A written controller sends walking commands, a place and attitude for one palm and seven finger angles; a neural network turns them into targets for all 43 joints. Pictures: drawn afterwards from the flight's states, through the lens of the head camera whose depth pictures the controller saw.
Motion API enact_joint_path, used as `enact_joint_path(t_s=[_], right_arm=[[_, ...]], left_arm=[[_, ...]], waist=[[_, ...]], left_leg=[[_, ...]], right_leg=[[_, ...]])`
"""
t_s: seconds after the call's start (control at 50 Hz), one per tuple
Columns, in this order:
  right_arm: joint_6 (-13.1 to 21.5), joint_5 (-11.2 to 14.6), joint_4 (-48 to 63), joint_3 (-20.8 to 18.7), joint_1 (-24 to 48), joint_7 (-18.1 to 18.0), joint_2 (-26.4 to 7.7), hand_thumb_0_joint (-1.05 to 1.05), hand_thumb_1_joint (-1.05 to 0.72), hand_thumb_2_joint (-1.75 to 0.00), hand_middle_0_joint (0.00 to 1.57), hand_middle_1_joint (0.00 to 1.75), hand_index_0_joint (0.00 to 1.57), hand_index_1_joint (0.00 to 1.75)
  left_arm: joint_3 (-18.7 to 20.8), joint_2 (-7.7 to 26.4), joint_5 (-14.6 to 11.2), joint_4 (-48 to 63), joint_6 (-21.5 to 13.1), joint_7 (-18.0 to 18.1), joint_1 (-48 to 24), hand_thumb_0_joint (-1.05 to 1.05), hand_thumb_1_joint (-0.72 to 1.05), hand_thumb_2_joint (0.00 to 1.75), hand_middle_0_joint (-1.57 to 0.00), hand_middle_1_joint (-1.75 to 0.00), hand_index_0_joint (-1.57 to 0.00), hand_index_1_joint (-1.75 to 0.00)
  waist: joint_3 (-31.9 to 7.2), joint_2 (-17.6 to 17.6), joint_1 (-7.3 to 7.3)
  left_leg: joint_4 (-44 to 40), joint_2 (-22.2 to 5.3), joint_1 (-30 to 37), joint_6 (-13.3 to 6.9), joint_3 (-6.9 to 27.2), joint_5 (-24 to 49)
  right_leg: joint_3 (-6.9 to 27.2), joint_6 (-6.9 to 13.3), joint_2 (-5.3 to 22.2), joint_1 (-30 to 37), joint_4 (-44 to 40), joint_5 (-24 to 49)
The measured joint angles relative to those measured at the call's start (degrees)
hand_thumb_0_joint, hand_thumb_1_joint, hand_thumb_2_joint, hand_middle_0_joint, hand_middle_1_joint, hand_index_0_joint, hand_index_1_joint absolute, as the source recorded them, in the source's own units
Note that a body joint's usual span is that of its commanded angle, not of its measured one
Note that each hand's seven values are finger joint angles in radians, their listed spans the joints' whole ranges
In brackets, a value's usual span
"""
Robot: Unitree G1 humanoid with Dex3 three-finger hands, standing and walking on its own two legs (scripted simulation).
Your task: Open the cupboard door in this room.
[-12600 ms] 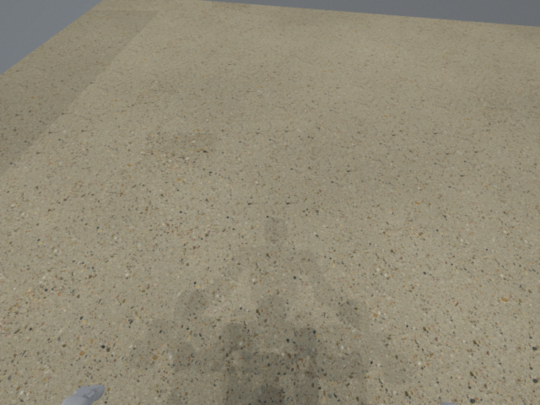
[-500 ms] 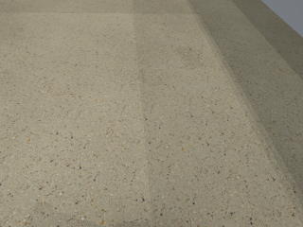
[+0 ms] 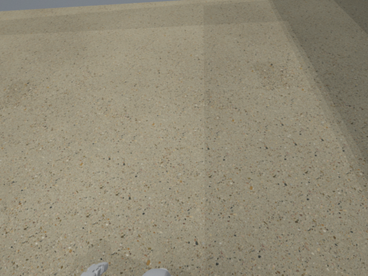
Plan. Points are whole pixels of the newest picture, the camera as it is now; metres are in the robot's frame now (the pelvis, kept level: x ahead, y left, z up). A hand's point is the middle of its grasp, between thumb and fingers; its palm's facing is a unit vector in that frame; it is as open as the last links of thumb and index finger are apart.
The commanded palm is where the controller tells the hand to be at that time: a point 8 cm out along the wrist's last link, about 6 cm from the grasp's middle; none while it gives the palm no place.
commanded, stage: turn or walk to find it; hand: left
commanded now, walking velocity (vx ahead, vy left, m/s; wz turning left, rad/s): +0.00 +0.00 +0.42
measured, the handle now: out of the picture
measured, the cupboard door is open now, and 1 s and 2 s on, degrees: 0 0 0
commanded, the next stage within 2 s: none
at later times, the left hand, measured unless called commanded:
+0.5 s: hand out of the picture -0.07 +0.25 -0.19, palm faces +0.28 -0.93 -0.25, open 7.4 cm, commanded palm none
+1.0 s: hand out of the picture -0.02 +0.21 -0.14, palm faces +0.41 -0.87 -0.28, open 7.4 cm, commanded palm none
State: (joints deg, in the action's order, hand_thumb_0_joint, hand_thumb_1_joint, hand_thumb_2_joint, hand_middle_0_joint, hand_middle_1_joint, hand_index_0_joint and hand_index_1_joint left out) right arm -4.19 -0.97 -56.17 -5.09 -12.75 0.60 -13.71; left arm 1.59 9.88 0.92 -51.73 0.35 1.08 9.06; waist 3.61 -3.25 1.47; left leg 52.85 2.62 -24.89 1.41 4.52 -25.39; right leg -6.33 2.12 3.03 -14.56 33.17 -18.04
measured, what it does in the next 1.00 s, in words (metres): steps on the spot, turning left: left foot, then right foot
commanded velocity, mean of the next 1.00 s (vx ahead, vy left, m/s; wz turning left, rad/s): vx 0.00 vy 0.00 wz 0.42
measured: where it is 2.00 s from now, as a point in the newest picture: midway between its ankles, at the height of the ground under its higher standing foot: outside the picture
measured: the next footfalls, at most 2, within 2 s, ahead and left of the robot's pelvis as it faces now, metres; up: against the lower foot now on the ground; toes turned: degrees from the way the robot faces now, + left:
left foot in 0.42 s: -0.02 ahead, +0.15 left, +0.00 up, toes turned +17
right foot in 0.90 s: +0.04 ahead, -0.09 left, +0.00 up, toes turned +18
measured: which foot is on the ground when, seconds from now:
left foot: up 0.00-0.40, down 0.42-0.90, up 0.92-1.00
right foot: down 0.00-0.42, up 0.44-0.88, down 0.90-1.00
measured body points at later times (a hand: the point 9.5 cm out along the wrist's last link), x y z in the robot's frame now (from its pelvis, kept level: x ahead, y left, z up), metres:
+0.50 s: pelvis -0.03 +0.04 -0.01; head +0.00 +0.06 +0.44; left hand -0.08 +0.30 -0.17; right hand +0.14 -0.18 -0.13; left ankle -0.06 +0.13 -0.73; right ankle -0.01 -0.09 -0.70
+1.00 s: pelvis -0.04 -0.01 +0.00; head +0.00 -0.03 +0.45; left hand -0.04 +0.25 -0.12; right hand +0.10 -0.23 -0.17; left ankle -0.09 +0.12 -0.68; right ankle +0.00 -0.10 -0.73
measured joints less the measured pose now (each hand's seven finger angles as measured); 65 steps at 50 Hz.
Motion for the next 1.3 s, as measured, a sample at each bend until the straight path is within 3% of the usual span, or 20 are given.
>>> enact_joint_path(t_s=[0.08, 0.18, 0.34, 0.38, 0.42, 0.46, 0.5, 0.56, 0.62, 0.76, 0.84, 0.88, 0.92, 0.94, 0.98, 1.02, 1.08, 1.16, 1.3], right_arm=[[-0.3, -0.2, -0.8, -0.5, -0.9, 0.5, -0.9, 0.01, -0.91, -0.9, 0.2, 0.29, 0.2, 0.3], [-0.6, -0.2, -2.0, -0.3, -1.5, 0.5, -0.9, 0.01, -0.91, -0.9, 0.19, 0.29, 0.2, 0.3], [-0.2, 0.5, -2.0, 1.0, 2.2, 0.2, 0.0, 0.01, -0.91, -0.9, 0.19, 0.29, 0.19, 0.3], [0.4, 0.7, -1.2, 1.4, 3.6, 0.2, 0.4, 0.01, -0.91, -0.9, 0.19, 0.29, 0.19, 0.3], [1.4, 0.7, 0.1, 1.7, 4.5, 0.3, 0.5, 0.01, -0.91, -0.9, 0.19, 0.29, 0.19, 0.3], [2.3, 0.4, 0.9, 1.9, 5.7, 0.4, 1.3, 0.01, -0.91, -0.9, 0.19, 0.29, 0.19, 0.3], [2.9, 0.2, 1.5, 2.3, 6.1, 0.1, 2.0, 0.01, -0.91, -0.9, 0.19, 0.29, 0.2, 0.3], [3.1, 0.1, 1.8, 2.8, 5.9, -0.5, 2.6, 0.01, -0.91, -0.9, 0.2, 0.29, 0.2, 0.3], [3.1, 0.2, 1.7, 3.1, 5.6, -0.5, 3.0, 0.01, -0.91, -0.9, 0.2, 0.29, 0.2, 0.3], [2.8, 0.0, 1.6, 2.5, 3.6, -0.3, 3.4, 0.01, -0.91, -0.9, 0.2, 0.29, 0.2, 0.3], [2.2, -0.2, 1.2, 1.9, 2.0, -0.3, 2.8, 0.01, -0.91, -0.9, 0.2, 0.29, 0.2, 0.3], [1.9, -0.1, 0.9, 1.5, 0.9, -0.2, 2.4, 0.01, -0.91, -0.9, 0.2, 0.29, 0.2, 0.3], [1.4, 0.3, 0.5, 0.9, 0.2, -0.2, 1.5, 0.01, -0.91, -0.9, 0.2, 0.29, 0.2, 0.3], [1.0, 0.2, 0.2, 0.6, -0.1, -0.2, 1.1, 0.01, -0.91, -0.9, 0.2, 0.29, 0.2, 0.3], [0.1, 0.1, -0.3, 0.1, -0.6, -0.1, 0.5, 0.01, -0.91, -0.9, 0.2, 0.29, 0.2, 0.3], [-0.2, -0.1, -0.7, -0.3, -0.9, 0.2, -0.1, 0.01, -0.91, -0.9, 0.2, 0.29, 0.2, 0.3], [-0.3, -0.1, -1.0, -0.5, -1.4, 0.5, -0.6, 0.01, -0.91, -0.9, 0.2, 0.29, 0.2, 0.3], [-0.6, -0.1, -1.9, -0.3, -1.3, 0.5, -0.5, 0.01, -0.91, -0.9, 0.19, 0.29, 0.2, 0.3], [0.1, 0.6, -1.5, 0.9, 2.3, 0.3, 0.2, 0.01, -0.91, -0.9, 0.19, 0.29, 0.19, 0.3]], left_arm=[[-0.2, -1.0, 0.0, -0.8, 0.3, 0.2, 1.7, 0.0, 0.91, 0.9, -0.2, -0.3, -0.2, -0.3], [0.0, -1.2, 0.1, -1.9, -0.1, 0.5, 3.4, 0.0, 0.91, 0.9, -0.21, -0.3, -0.2, -0.3], [0.5, 0.8, 0.8, -3.9, 0.2, 0.3, 5.6, 0.0, 0.91, 0.9, -0.21, -0.3, -0.2, -0.3], [0.9, 1.7, 0.8, -4.6, 0.5, 0.2, 6.0, 0.0, 0.91, 0.9, -0.21, -0.3, -0.2, -0.3], [1.3, 2.6, 0.5, -5.1, 0.9, 0.1, 6.7, 0.0, 0.91, 0.9, -0.21, -0.3, -0.2, -0.3], [1.8, 4.0, 0.2, -5.5, 2.1, 0.1, 6.6, 0.01, 0.91, 0.9, -0.21, -0.3, -0.2, -0.3], [2.0, 4.8, 0.2, -6.1, 3.4, 0.4, 6.1, 0.01, 0.91, 0.9, -0.2, -0.3, -0.2, -0.3], [2.3, 5.2, 0.1, -6.2, 3.8, 0.0, 4.7, 0.01, 0.91, 0.9, -0.2, -0.3, -0.2, -0.3], [2.1, 5.2, 0.1, -5.2, 3.2, -0.2, 3.6, 0.01, 0.91, 0.9, -0.2, -0.3, -0.19, -0.3], [1.7, 4.1, -0.2, -3.0, 2.8, -0.1, 0.6, 0.01, 0.91, 0.9, -0.2, -0.3, -0.19, -0.3], [1.2, 2.9, -0.4, -1.7, 2.2, -0.1, -1.2, 0.01, 0.91, 0.9, -0.2, -0.3, -0.19, -0.3], [0.9, 2.4, -0.5, -1.0, 1.5, -0.1, -1.5, 0.01, 0.91, 0.9, -0.2, -0.3, -0.19, -0.3], [0.6, 1.3, -0.1, -0.7, 0.5, 0.1, -1.7, 0.01, 0.91, 0.9, -0.2, -0.3, -0.2, -0.3], [0.3, 0.8, 0.0, -0.5, 0.1, 0.1, -1.4, 0.0, 0.91, 0.9, -0.2, -0.3, -0.2, -0.3], [0.1, 0.0, 0.0, -0.2, 0.0, 0.2, -0.5, 0.0, 0.91, 0.9, -0.2, -0.3, -0.2, -0.3], [-0.1, -0.6, 0.0, -0.4, 0.2, 0.2, 0.3, 0.0, 0.91, 0.9, -0.2, -0.3, -0.2, -0.3], [-0.1, -1.0, 0.1, -1.1, 0.3, 0.4, 1.3, 0.0, 0.91, 0.9, -0.2, -0.3, -0.2, -0.3], [0.0, -0.9, 0.3, -1.8, 0.1, 0.3, 2.6, 0.01, 0.91, 0.9, -0.21, -0.3, -0.2, -0.3], [0.7, 1.2, 0.8, -3.4, 0.3, 0.1, 4.6, 0.0, 0.91, 0.9, -0.21, -0.3, -0.2, -0.3]], waist=[[0.0, 0.0, 0.36], [0.2, 1.1, -0.1], [1.2, 3.3, -2.47], [1.3, 4.0, -2.92], [0.9, 4.3, -2.97], [1.2, 6.0, -3.32], [1.0, 6.4, -3.47], [0.6, 5.9, -3.35], [0.1, 5.5, -3.28], [-0.2, 4.3, -1.51], [0.0, 3.1, -0.09], [-0.3, 2.6, 0.2], [0.0, 0.9, 0.29], [0.1, 0.5, 0.4], [0.1, 0.4, 0.29], [0.2, 0.1, 0.46], [0.3, 0.3, 0.73], [0.6, 1.4, 0.08], [1.5, 3.9, -2.16]], left_leg=[[13.2, -1.8, -3.7, 1.3, -1.7, 4.4], [13.1, -4.1, -2.4, 2.8, -2.4, 5.0], [-4.3, -5.1, 4.9, 2.4, -6.5, -0.8], [-10.2, -4.8, 7.2, 1.8, -7.9, 0.4], [-18.9, -4.7, 10.6, 1.0, -9.1, 6.5], [-18.6, -3.5, 10.2, -1.3, -9.4, 7.3], [-18.4, -3.2, 10.2, -2.8, -8.9, 6.4], [-21.8, -2.9, 11.4, -3.3, -7.5, 8.3], [-25.2, -2.3, 12.3, -3.6, -6.3, 10.6], [-27.0, -1.4, 11.8, -3.2, -3.6, 12.7], [-25.2, -0.9, 9.8, -2.1, -1.6, 12.7], [-23.4, -0.4, 8.3, -1.3, -0.6, 12.2], [-18.5, -0.4, 5.9, -0.5, 0.5, 8.2], [-13.6, -0.1, 4.2, -0.3, 0.5, 3.7], [-1.8, 0.5, 0.4, -0.1, -0.4, -0.3], [7.5, -0.3, -2.4, 0.4, -1.4, 1.2], [13.3, -2.3, -3.7, 1.6, -2.4, 3.9], [10.4, -4.3, -1.7, 2.7, -3.3, 2.9], [-7.6, -4.9, 5.8, 2.2, -6.8, -0.5]], right_leg=[[-2.1, 0.2, 0.8, 2.0, -3.5, 1.6], [-4.8, 0.3, 1.9, 2.8, -5.1, 2.2], [-8.1, -0.9, 4.5, 1.6, -2.8, 1.5], [-8.9, -1.6, 5.3, 0.8, -1.1, 0.9], [-9.9, -2.7, 6.1, -0.5, 1.9, -0.4], [-6.9, -4.1, 6.8, -3.4, 8.7, -5.9], [-2.4, -5.0, 5.1, -6.8, 17.6, -11.1], [1.2, -5.9, 3.5, -10.4, 26.5, -8.7], [3.0, -6.6, 3.0, -11.7, 28.3, -6.0], [4.5, -7.2, 1.8, -9.3, 20.2, -6.9], [4.3, -6.4, 0.2, -5.1, 10.0, -6.2], [3.7, -6.0, -0.4, -1.7, 2.0, -1.6], [2.3, -2.3, -1.0, -0.4, -0.8, 0.8], [1.6, -1.3, -0.8, -0.4, -0.4, 0.6], [0.7, -0.7, 0.1, 0.2, -0.8, 0.4], [-0.4, -0.7, 0.6, 1.3, -2.3, 1.0], [-2.2, -0.7, 1.4, 2.4, -3.8, 1.7], [-4.1, -0.8, 2.8, 2.7, -4.2, 1.7], [-6.9, -2.3, 5.4, 1.3, -1.5, 0.8]])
